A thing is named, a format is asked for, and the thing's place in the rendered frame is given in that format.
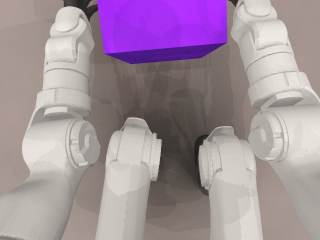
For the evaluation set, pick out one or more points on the right robot thigh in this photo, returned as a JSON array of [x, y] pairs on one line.
[[233, 196]]

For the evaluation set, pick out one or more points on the robot left forearm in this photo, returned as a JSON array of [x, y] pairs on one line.
[[66, 74]]

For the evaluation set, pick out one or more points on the left robot shin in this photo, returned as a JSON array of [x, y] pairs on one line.
[[115, 140]]

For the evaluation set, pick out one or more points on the left robot upper arm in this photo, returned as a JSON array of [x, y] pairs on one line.
[[57, 153]]

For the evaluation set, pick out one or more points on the robot right forearm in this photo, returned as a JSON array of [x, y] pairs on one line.
[[268, 58]]

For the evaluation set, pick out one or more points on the right robot upper arm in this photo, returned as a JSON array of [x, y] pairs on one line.
[[288, 138]]

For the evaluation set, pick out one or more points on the carton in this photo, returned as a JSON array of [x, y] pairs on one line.
[[146, 31]]

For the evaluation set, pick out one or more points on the robot left hand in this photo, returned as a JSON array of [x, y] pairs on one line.
[[82, 4]]

